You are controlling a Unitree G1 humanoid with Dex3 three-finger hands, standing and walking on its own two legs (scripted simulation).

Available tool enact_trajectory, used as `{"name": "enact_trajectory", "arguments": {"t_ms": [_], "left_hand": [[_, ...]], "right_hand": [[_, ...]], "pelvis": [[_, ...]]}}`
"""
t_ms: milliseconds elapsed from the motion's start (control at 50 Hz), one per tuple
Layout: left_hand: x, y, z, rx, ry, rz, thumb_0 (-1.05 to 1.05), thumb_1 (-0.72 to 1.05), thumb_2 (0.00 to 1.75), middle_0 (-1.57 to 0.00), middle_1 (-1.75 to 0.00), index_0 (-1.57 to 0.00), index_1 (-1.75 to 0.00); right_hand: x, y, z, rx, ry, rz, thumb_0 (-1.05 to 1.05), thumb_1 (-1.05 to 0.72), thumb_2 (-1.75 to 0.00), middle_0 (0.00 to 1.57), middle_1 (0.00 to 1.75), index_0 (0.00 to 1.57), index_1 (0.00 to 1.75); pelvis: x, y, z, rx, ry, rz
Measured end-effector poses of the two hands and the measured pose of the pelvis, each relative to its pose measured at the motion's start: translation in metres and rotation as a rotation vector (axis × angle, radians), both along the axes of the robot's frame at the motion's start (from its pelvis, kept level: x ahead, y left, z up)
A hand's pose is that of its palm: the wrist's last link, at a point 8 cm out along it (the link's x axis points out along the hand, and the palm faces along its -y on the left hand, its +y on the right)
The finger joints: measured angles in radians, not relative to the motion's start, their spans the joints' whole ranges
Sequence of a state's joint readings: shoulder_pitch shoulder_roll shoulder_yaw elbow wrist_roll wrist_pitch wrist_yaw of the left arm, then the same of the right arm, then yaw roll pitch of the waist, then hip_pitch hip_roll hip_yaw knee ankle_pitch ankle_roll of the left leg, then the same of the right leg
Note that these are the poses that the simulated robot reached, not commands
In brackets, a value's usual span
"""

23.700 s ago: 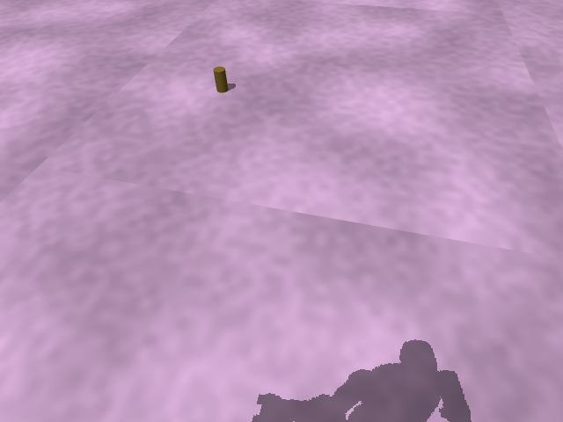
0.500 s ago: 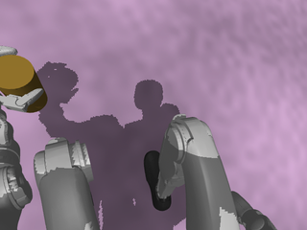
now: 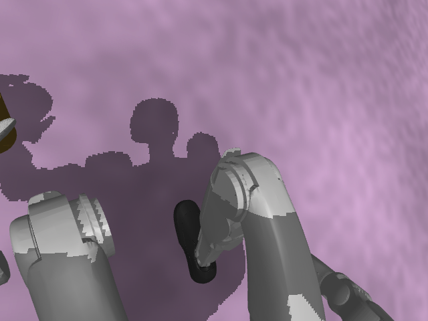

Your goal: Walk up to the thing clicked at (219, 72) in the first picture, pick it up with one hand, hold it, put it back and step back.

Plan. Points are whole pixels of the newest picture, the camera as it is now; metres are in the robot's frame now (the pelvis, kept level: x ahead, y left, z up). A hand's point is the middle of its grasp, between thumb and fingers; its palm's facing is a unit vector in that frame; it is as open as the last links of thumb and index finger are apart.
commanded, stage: lower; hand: left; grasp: from the side
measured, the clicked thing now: out of the picture +0.46 +0.26 -0.19
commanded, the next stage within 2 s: loosen in 0.52 s
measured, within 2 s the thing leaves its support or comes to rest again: rests again in 1.06 s
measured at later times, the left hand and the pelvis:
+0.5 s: hand out of the picture +0.47 +0.26 -0.18, palm faces +0.28 -0.96 -0.04, open 11.0 cm; pelvis +0.00 +0.00 +0.00, yaw -2 degrees
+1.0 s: hand out of the picture +0.48 +0.26 -0.17, palm faces +0.29 -0.96 -0.01, open 12.2 cm; pelvis -0.01 +0.01 +0.00, yaw -3 degrees
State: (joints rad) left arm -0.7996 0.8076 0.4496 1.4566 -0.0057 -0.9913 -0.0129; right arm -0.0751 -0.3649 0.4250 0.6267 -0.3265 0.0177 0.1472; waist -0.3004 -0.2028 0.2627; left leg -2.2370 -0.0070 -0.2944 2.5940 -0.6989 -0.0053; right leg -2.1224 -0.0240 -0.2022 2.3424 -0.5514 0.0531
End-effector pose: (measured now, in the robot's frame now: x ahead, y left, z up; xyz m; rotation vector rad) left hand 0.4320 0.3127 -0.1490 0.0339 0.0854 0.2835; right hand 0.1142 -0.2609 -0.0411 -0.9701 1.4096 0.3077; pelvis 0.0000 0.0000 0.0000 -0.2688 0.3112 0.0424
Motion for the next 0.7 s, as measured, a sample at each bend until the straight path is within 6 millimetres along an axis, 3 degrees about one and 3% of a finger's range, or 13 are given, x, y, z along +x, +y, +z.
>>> {"name": "enact_trajectory", "arguments": {"t_ms": [320, 700], "left_hand": [[0.000, -0.004, -0.017, -0.006, -0.005, 0.009, 0.01, -0.49, 1.07, -0.66, -1.05, -0.64, -1.05], [0.000, -0.006, -0.028, -0.009, -0.008, 0.005, 0.01, -0.49, 1.06, -0.68, -1.03, -0.65, -1.04]], "right_hand": [[0.009, 0.008, 0.007, -0.028, -0.002, 0.093, 0.00, -0.91, -0.91, 0.21, 0.30, 0.21, 0.30], [0.007, 0.012, 0.017, -0.063, 0.022, 0.127, 0.00, -0.90, -0.91, 0.21, 0.30, 0.21, 0.30]], "pelvis": [[-0.004, 0.002, -0.002, -0.027, -0.040, -0.019], [-0.005, 0.006, 0.000, -0.052, -0.054, -0.028]]}}
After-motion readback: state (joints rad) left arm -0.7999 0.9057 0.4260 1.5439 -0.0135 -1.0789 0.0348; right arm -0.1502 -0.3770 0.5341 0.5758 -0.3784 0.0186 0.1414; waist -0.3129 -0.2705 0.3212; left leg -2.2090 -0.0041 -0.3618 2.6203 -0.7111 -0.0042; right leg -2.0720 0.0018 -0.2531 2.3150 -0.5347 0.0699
